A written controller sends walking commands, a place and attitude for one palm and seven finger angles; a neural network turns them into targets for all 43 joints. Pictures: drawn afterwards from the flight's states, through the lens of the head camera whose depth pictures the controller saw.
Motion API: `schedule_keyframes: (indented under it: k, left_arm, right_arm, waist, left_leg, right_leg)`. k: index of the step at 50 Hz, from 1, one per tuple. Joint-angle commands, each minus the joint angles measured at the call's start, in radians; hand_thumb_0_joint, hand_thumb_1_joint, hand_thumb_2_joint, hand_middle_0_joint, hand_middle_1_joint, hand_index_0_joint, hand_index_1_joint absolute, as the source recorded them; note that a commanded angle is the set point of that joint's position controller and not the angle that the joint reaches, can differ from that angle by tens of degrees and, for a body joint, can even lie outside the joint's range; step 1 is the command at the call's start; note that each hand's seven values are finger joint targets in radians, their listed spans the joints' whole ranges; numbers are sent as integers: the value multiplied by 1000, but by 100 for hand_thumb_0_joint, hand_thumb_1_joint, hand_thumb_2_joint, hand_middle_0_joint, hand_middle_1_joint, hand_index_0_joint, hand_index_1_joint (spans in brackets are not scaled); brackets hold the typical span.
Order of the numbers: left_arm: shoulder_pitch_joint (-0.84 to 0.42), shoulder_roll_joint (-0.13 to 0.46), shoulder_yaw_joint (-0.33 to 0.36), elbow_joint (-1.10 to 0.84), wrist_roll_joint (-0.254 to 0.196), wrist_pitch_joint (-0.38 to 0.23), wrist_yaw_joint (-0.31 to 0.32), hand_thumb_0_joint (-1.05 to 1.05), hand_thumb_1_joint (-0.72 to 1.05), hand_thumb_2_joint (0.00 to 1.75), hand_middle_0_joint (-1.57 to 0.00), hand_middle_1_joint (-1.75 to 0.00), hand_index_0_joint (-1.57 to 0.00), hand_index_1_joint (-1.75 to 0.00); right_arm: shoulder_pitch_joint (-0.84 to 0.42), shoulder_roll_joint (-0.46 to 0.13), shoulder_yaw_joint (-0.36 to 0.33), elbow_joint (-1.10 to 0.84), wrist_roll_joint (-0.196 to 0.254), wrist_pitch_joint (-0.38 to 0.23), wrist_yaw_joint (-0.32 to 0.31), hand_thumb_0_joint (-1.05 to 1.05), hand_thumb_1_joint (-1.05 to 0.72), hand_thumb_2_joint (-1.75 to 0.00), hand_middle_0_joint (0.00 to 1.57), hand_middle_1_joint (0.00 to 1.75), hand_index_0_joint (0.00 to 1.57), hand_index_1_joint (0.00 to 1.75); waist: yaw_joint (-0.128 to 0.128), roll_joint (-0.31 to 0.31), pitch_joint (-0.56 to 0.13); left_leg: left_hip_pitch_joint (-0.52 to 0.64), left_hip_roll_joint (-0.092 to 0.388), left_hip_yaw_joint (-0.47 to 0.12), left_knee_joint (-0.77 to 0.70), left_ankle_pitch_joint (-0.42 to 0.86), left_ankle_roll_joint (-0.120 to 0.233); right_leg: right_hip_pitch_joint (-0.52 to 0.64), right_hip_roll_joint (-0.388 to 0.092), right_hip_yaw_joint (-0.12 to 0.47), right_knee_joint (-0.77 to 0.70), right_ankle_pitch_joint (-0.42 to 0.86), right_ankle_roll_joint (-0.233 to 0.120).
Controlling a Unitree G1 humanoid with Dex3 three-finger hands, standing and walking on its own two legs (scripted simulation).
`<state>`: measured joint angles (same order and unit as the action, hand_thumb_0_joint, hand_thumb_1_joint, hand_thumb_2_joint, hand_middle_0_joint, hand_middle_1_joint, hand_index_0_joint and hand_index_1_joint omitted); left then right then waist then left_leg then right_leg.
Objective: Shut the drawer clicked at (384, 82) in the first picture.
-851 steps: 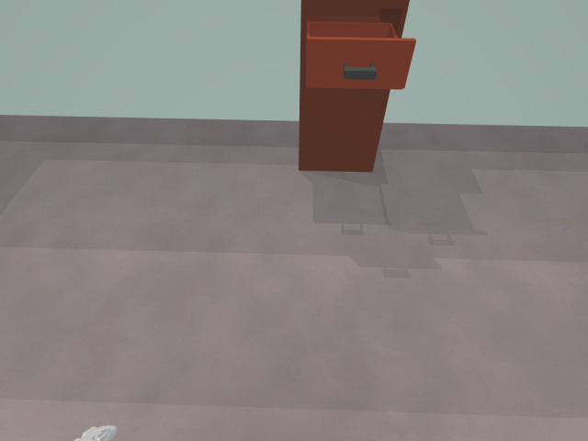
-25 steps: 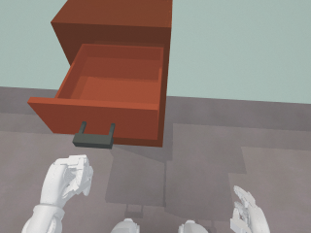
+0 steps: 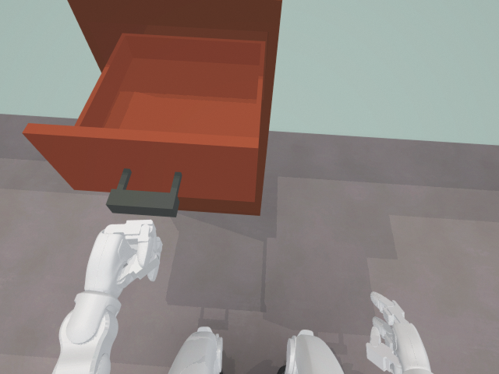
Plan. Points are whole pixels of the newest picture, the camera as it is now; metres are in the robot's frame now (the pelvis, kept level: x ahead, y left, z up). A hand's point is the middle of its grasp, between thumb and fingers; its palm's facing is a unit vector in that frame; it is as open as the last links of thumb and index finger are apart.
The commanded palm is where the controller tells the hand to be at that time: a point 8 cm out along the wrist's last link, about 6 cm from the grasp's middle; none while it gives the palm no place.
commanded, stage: bring the fist close to the handle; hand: left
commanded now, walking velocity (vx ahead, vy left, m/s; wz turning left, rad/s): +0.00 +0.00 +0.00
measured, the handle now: (147, 189) +0.39 +0.19 +0.04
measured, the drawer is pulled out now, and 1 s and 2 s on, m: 0.29 0.25 0.12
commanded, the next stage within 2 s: push the drawer shut in 0.32 s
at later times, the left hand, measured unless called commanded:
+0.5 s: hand (147, 252) +0.29 +0.17 +0.03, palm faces -0.06 -1.00 -0.04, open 3.3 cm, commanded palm +0.27 +0.22 +0.04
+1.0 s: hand (158, 223) +0.34 +0.16 +0.03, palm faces -0.06 -1.00 -0.06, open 3.1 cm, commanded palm +0.33 +0.21 +0.04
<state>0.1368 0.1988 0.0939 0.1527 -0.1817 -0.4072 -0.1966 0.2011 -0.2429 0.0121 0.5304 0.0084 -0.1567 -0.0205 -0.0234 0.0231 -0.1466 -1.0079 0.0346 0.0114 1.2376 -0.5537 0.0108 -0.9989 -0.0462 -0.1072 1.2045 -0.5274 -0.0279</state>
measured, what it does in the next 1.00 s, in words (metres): stands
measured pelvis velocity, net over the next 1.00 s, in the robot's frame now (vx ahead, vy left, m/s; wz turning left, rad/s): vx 0.00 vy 0.01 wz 0.01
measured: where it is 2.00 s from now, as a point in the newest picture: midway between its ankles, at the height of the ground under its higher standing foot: outside the picture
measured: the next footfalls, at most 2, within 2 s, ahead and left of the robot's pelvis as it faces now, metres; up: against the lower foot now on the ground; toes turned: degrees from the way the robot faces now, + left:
none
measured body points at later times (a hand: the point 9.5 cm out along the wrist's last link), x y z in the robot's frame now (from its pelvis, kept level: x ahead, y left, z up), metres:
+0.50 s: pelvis +0.01 +0.00 +0.00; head +0.10 +0.01 +0.45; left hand +0.28 +0.22 +0.04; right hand +0.17 -0.25 -0.08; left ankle +0.02 +0.11 -0.63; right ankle +0.03 -0.11 -0.63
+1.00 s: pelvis +0.00 +0.01 +0.00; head +0.10 +0.01 +0.44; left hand +0.33 +0.21 +0.04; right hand +0.16 -0.24 -0.10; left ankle +0.02 +0.11 -0.63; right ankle +0.03 -0.11 -0.63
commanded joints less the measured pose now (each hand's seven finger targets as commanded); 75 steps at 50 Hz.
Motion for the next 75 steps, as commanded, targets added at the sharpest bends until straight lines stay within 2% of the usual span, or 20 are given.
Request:
schedule_keyframes:
  k: [1, 4, 6, 9, 11, 21, 24, 26, 29, 32, 34, 40, 47, 49, 52, 54, 60, 63, 69, 75]
  left_arm:
    - [-69, 116, 67, -254, -30, -59, 7, 0, 90, 90, -140, -160, -140, -160]
    - [-88, 130, 80, -193, -28, -40, 14, 0, 90, 90, -140, -160, -140, -160]
    - [-113, 119, 74, -186, -28, -41, 12, 0, 90, 90, -140, -160, -140, -160]
    - [-141, 133, 82, -176, -35, -46, 5, 0, 90, 90, -140, -160, -140, -160]
    - [-125, 126, 73, -207, -35, -59, -2, 0, 90, 90, -140, -160, -140, -160]
    - [-79, 124, 80, -207, -45, -65, -9, 0, 90, 90, -140, -160, -140, -160]
    - [-123, 154, 99, -219, -42, -73, -3, 0, 90, 90, -140, -160, -140, -160]
    - [-134, 109, 56, -208, -37, -74, -6, 0, 90, 90, -140, -160, -140, -160]
    - [-186, 147, 89, -171, -34, -68, -5, 0, 90, 90, -140, -160, -140, -160]
    - [-207, 112, 48, -188, -31, -54, -7, 0, 90, 90, -140, -160, -140, -160]
    - [-205, 126, 63, -163, -27, -42, 0, 0, 90, 90, -140, -160, -140, -160]
    - [-415, 129, 50, -90, -2, -42, 28, 0, 90, 90, -140, -160, -140, -160]
    - [-571, 109, 13, -41, 13, -38, 40, 0, 90, 90, -140, -160, -140, -160]
    - [-587, 148, 51, -5, 11, -36, 45, 0, 90, 90, -140, -160, -140, -160]
    - [-616, 117, 31, 23, 8, -35, 47, 0, 90, 90, -140, -160, -140, -160]
    - [-646, 166, 76, 64, 11, -39, 54, 0, 90, 90, -140, -160, -140, -160]
    - [-766, 165, 84, 162, 23, -66, 57, 0, 90, 90, -140, -160, -140, -160]
    - [-748, 183, 114, 200, 20, -73, 55, 0, 90, 90, -140, -160, -140, -160]
    - [-893, 203, 122, 290, 21, -90, 38, 0, 90, 90, -140, -160, -140, -160]
    - [-965, 250, 173, 372, 24, -104, 28, 0, 90, 90, -140, -160, -140, -160]
  right_arm:
    - [-9, -128, -55, -165, 6, -28, -6, 0, -90, -90, 20, 30, 20, 30]
    - [-9, -133, -52, -155, 8, -14, -11, 0, -90, -90, 20, 30, 20, 30]
    - [-7, -133, -53, -151, 10, -10, -12, 0, -90, -90, 20, 30, 20, 30]
    - [-3, -138, -52, -149, 9, -9, -17, 0, -90, -90, 20, 30, 20, 30]
    - [-4, -134, -53, -153, 9, -14, -16, 0, -90, -90, 20, 30, 20, 30]
    - [3, -134, -58, -155, 9, -7, -11, 0, -90, -90, 20, 30, 20, 30]
    - [10, -140, -60, -144, 7, -7, -14, 0, -90, -90, 20, 30, 20, 30]
    - [11, -134, -57, -142, 6, -8, -12, 0, -90, -90, 20, 30, 20, 30]
    - [16, -145, -58, -129, 6, -4, -16, 0, -90, -90, 20, 30, 20, 30]
    - [13, -140, -58, -135, 6, 0, -11, 0, -90, -90, 20, 30, 20, 30]
    - [18, -145, -57, -138, 6, 7, -11, 0, -90, -90, 20, 30, 20, 30]
    - [17, -150, -50, -108, 6, 18, -19, 0, -90, -90, 20, 30, 20, 30]
    - [29, -151, -49, -82, 7, 18, -23, 0, -90, -90, 20, 30, 20, 30]
    - [37, -157, -48, -76, 7, 21, -25, 0, -90, -90, 20, 30, 20, 30]
    - [38, -151, -47, -75, 9, 26, -20, 0, -90, -90, 20, 30, 20, 30]
    - [45, -158, -47, -67, 7, 30, -23, 0, -90, -90, 20, 30, 20, 30]
    - [70, -155, -46, -49, 5, 41, -17, 0, -90, -90, 20, 30, 20, 30]
    - [85, -156, -51, -45, 3, 49, -11, 0, -90, -90, 20, 30, 20, 30]
    - [106, -160, -47, -27, 3, 66, -12, 0, -90, -90, 20, 30, 20, 30]
    - [141, -166, -51, -8, -2, 78, -9, 0, -90, -90, 20, 30, 20, 30]
  waist:
    - [6, 8, -355]
    - [-13, -36, -280]
    - [-16, -12, -271]
    - [-25, -37, -276]
    - [-9, 26, -306]
    - [-11, 12, -307]
    - [-22, 9, -316]
    - [-27, 33, -309]
    - [-31, 7, -305]
    - [-27, 48, -342]
    - [-25, 15, -341]
    - [-57, 2, -286]
    - [-64, 42, -355]
    - [-57, 12, -357]
    - [-58, 29, -362]
    - [-57, 6, -357]
    - [-71, 19, -360]
    - [-58, 27, -385]
    - [-89, 26, -349]
    - [-86, 29, -435]
  left_leg:
    - [194, -37, -38, -198, 295, 10]
    - [142, -34, -39, -194, 233, 13]
    - [144, -36, -34, -193, 211, 13]
    - [135, -35, -39, -188, 207, 16]
    - [172, -36, -39, -199, 231, 11]
    - [181, -35, -36, -193, 282, 12]
    - [185, -31, -44, -182, 305, 13]
    - [200, -32, -42, -182, 310, 10]
    - [179, -31, -48, -176, 294, 11]
    - [227, -31, -49, -184, 332, 8]
    - [219, -28, -56, -190, 338, 8]
    - [193, -27, -65, -190, 235, 9]
    - [246, -29, -68, -194, 238, 5]
    - [231, -28, -72, -200, 228, 7]
    - [239, -30, -64, -209, 234, 5]
    - [216, -29, -65, -209, 220, 6]
    - [205, -31, -53, -206, 220, 7]
    - [213, -32, -43, -206, 259, 4]
    - [188, -31, -44, -203, 232, 9]
    - [216, -30, -43, -190, 288, 7]
  right_leg:
    - [270, 38, 67, -178, 256, 4]
    - [242, 42, 73, -200, 192, 9]
    - [230, 39, 78, -208, 169, 9]
    - [237, 41, 81, -211, 161, 9]
    - [239, 38, 74, -202, 184, 4]
    - [250, 40, 70, -192, 250, 7]
    - [234, 44, 65, -179, 266, 4]
    - [218, 41, 61, -177, 271, 5]
    - [208, 45, 61, -174, 250, 3]
    - [213, 41, 57, -172, 282, 3]
    - [213, 45, 49, -167, 277, 2]
    - [145, 44, 52, -182, 177, 4]
    - [137, 39, 56, -186, 178, 3]
    - [152, 43, 56, -189, 169, 1]
    - [167, 41, 59, -200, 181, 3]
    - [175, 44, 62, -200, 169, 1]
    - [175, 45, 73, -204, 182, 4]
    - [207, 44, 78, -205, 228, 3]
    - [179, 50, 78, -206, 209, 4]
    - [196, 51, 82, -192, 262, 6]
